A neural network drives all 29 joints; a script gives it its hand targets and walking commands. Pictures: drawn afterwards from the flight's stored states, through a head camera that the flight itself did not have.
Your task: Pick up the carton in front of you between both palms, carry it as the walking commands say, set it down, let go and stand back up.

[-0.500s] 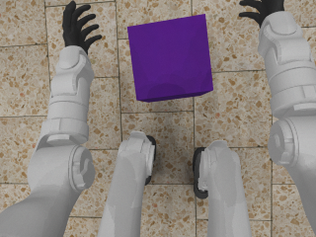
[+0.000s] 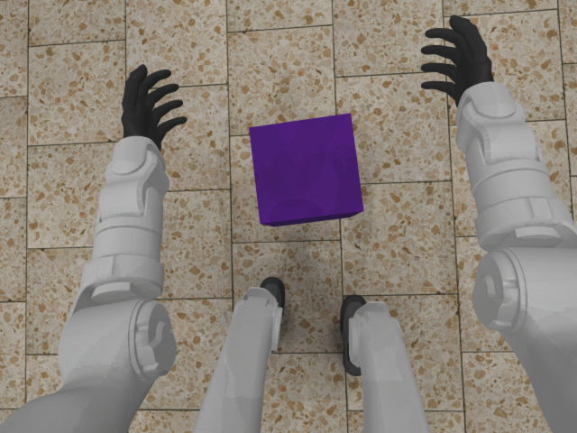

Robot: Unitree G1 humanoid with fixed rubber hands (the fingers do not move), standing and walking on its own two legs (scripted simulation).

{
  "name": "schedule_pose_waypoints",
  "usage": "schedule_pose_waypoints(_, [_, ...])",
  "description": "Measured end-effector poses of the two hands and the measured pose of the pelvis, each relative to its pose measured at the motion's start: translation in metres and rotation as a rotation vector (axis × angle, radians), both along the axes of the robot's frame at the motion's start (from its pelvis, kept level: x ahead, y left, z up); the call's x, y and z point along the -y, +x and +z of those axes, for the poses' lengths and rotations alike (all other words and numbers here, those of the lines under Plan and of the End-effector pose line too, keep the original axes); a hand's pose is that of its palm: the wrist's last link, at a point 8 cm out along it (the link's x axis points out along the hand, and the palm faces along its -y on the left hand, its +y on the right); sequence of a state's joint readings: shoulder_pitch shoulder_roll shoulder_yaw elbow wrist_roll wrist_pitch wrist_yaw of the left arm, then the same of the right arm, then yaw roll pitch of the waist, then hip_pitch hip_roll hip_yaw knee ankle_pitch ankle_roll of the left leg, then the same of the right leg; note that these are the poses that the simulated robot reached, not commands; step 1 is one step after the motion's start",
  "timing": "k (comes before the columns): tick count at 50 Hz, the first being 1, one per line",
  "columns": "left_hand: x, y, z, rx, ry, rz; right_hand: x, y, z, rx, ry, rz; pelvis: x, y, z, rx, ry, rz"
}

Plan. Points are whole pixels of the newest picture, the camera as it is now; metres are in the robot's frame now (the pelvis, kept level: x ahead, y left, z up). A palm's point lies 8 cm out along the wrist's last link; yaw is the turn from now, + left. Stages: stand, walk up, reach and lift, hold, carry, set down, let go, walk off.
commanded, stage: let go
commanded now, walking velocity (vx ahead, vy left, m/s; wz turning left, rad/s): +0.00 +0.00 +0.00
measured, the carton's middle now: (306, 178) +0.48 +0.05 -0.50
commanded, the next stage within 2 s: stand in 1.34 s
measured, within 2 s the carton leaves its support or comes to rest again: neither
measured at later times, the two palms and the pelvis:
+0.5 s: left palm (50, 230) +0.33 +0.26 +0.02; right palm (554, 212) +0.39 -0.18 +0.01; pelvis +0.06 +0.02 +0.11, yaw -1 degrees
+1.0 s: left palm (17, 346) +0.25 +0.23 +0.09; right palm out of the picture +0.26 -0.24 +0.09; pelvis +0.09 -0.01 +0.15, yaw +1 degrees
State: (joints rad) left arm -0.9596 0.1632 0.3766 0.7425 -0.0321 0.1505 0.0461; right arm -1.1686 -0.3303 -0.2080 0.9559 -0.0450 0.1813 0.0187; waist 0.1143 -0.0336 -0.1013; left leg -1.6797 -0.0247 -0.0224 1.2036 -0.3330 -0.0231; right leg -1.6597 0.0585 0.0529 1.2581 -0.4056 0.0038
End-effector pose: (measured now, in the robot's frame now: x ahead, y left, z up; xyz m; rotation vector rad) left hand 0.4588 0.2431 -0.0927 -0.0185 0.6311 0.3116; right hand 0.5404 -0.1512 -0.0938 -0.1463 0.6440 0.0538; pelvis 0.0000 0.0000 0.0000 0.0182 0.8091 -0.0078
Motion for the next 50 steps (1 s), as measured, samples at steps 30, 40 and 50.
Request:
schedule_pose_waypoints(30, [-0.012,-0.155,0.139,-0.172,0.07,-0.245,0.039,-0.184,0.125,-0.095,-0.079,-0.098,-0.019,0.078,0.127,0.449,-0.022,0.007])
schedule_pose_waypoints(40, [0.003,-0.206,0.174,-0.183,0.07,-0.241,0.066,-0.244,0.161,-0.109,-0.079,-0.096,-0.006,0.094,0.15,0.663,-0.011,0.013])
schedule_pose_waypoints(50, [0.017,-0.205,0.18,-0.172,0.07,-0.28,0.09,-0.285,0.181,-0.134,-0.078,-0.112,0.008,0.094,0.154,0.825,-0.005,0.013])
